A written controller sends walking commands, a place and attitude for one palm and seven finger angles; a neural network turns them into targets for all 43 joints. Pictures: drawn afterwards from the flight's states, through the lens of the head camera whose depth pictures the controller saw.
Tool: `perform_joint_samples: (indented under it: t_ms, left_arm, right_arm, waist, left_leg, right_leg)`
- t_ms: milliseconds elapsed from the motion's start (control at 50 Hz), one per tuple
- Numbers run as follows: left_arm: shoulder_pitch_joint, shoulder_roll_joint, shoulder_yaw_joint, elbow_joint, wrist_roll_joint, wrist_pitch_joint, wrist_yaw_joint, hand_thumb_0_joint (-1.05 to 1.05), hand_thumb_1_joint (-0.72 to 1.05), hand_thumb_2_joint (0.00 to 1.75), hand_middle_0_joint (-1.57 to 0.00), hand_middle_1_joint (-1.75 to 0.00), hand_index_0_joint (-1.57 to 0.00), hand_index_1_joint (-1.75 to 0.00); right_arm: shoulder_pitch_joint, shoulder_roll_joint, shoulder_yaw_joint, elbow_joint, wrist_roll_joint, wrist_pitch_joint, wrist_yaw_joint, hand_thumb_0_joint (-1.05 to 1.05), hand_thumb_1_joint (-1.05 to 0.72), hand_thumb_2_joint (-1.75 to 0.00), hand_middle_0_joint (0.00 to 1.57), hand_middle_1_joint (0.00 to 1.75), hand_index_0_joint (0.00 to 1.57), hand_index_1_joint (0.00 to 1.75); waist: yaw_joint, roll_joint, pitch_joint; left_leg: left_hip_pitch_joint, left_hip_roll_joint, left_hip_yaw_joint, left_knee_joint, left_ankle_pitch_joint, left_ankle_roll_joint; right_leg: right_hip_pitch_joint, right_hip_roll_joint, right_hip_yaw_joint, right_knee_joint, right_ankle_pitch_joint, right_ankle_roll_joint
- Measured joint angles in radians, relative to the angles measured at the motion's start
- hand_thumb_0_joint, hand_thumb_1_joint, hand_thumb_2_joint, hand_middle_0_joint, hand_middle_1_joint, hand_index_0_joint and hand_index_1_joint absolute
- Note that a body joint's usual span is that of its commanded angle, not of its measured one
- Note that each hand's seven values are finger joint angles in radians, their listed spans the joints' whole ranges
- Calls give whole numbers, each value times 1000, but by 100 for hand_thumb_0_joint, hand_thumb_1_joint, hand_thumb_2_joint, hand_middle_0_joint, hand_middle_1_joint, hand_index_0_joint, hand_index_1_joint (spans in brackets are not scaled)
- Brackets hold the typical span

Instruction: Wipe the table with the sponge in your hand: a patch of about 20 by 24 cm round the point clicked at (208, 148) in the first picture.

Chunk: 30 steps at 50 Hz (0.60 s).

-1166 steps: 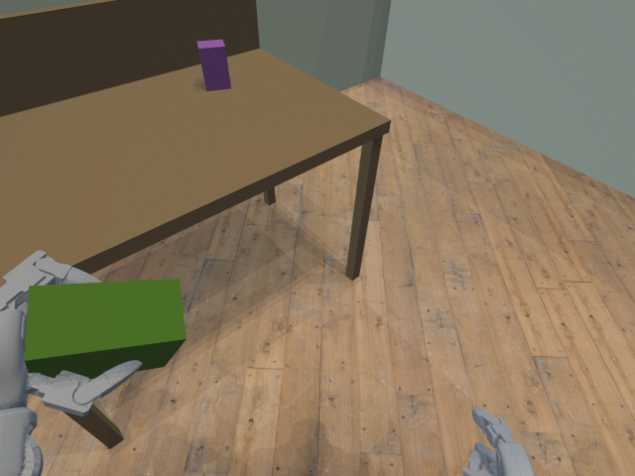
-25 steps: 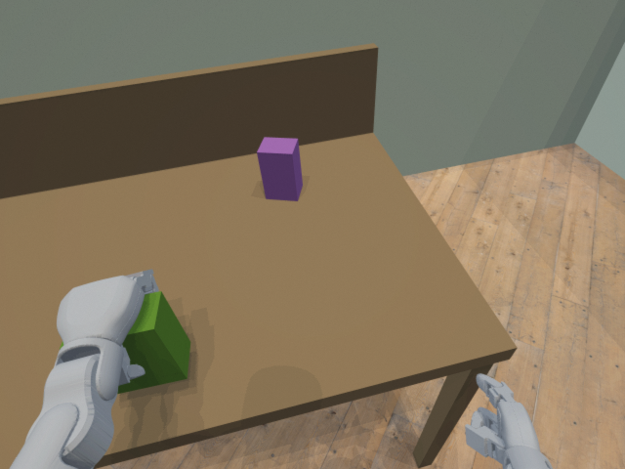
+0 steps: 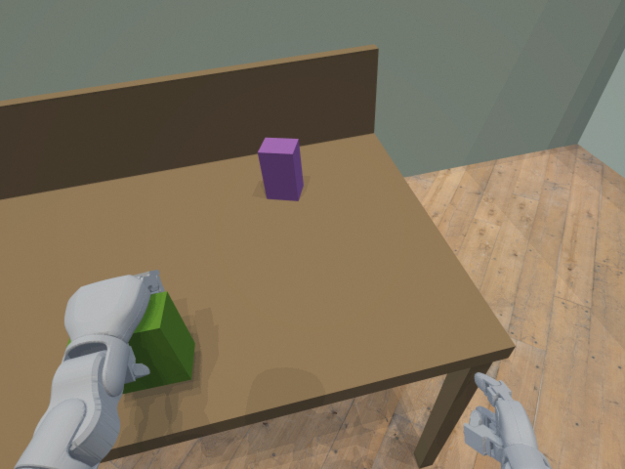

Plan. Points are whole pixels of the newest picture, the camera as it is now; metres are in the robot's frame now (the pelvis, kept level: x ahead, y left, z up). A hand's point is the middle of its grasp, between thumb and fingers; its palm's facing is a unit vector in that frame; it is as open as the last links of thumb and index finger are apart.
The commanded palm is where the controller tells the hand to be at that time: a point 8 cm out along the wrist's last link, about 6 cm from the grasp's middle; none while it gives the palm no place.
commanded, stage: lower the sponge onto the table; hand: left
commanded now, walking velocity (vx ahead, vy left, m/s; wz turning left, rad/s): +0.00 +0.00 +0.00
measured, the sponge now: (144, 353) +0.23 +0.29 +0.01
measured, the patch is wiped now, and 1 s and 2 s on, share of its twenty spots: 0.00 0.00 0.20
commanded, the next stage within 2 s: wipe forward along the first lane in 1.16 s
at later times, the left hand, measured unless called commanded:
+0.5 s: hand (136, 338) +0.23 +0.29 +0.04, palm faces -0.06 -0.09 -0.99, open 10.1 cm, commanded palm +0.22 +0.28 +0.11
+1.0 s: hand (144, 345) +0.24 +0.28 +0.02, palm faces -0.07 -0.09 -0.99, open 10.1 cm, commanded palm +0.22 +0.28 +0.08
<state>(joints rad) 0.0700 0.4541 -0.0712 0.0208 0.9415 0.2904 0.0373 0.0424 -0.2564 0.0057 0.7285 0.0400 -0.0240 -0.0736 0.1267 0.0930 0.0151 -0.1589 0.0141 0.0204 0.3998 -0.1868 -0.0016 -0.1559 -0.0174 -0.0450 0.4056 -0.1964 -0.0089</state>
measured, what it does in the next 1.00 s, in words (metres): stands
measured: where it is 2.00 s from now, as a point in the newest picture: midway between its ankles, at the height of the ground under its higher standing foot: outside the picture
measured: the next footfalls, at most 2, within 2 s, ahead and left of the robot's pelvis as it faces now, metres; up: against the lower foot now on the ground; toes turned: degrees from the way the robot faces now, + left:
none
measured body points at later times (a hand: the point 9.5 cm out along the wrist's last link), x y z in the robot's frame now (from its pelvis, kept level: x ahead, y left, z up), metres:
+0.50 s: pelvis +0.01 +0.00 +0.00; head +0.00 -0.03 +0.45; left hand +0.23 +0.29 +0.10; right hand +0.24 -0.22 -0.09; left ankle +0.02 +0.12 -0.74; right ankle +0.02 -0.12 -0.74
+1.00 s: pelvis +0.00 +0.00 +0.00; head +0.00 -0.03 +0.45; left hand +0.23 +0.28 +0.08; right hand +0.23 -0.21 -0.09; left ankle +0.02 +0.12 -0.74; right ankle +0.02 -0.12 -0.74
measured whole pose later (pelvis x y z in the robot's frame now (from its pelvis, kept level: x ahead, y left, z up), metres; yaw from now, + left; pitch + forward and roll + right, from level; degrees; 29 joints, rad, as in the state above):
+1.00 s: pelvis +0.00 +0.00 +0.00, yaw +0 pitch -1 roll +0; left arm 0.10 0.40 -0.09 0.11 0.98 0.26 0.14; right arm 0.06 -0.24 -0.01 0.73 0.04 -0.03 -0.05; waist 0.12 0.08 -0.01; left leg -0.21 0.01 0.02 0.44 -0.21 0.00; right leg -0.21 -0.02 -0.04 0.44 -0.21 -0.01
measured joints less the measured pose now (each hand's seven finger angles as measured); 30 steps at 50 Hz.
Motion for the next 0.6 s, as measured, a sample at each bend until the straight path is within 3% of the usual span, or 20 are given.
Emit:
perform_joint_samples:
  t_ms: [100, 280, 600]
  left_arm:
    - [5, -4, 3, -13, 5, -16, 9, 0, -51, 103, -71, -133, -75, -133]
    - [1, -18, -3, 21, 9, 13, 16, 0, -51, 103, -71, -133, -75, -133]
    - [47, -21, 15, 34, 14, -34, 50, 0, -51, 103, -71, -133, -75, -133]
  right_arm:
    - [1, 4, -1, -4, -2, -2, 6, 2, -90, -90, 20, 30, 19, 29]
    - [-1, 1, 0, -6, 2, 7, 10, 2, -90, -90, 20, 30, 20, 29]
    - [11, -2, -19, -5, -4, -7, 10, 2, -90, -90, 20, 30, 20, 30]
  waist:
    - [-3, 1, -3]
    - [-8, -1, -9]
    - [-1, -9, -12]
  left_leg:
    - [0, 2, 3, -2, -1, -2]
    - [-9, 3, 2, 0, -3, -3]
    - [-27, 6, 1, 22, -18, -2]
  right_leg:
    - [-2, 2, 4, 0, 0, -1]
    - [-13, 3, 4, 5, -4, -2]
    - [-24, 6, 4, 11, -11, -1]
